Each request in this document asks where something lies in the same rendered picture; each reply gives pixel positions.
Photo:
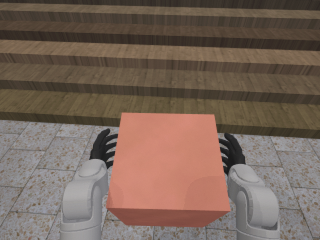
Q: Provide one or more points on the carton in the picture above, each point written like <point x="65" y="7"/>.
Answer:
<point x="167" y="171"/>

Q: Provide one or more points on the left robot hand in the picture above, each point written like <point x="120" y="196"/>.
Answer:
<point x="100" y="148"/>

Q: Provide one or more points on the right robot hand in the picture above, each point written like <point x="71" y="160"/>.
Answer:
<point x="234" y="152"/>

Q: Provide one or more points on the right robot forearm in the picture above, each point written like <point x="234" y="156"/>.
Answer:
<point x="257" y="207"/>

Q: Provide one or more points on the left robot forearm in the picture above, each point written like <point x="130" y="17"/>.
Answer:
<point x="81" y="202"/>

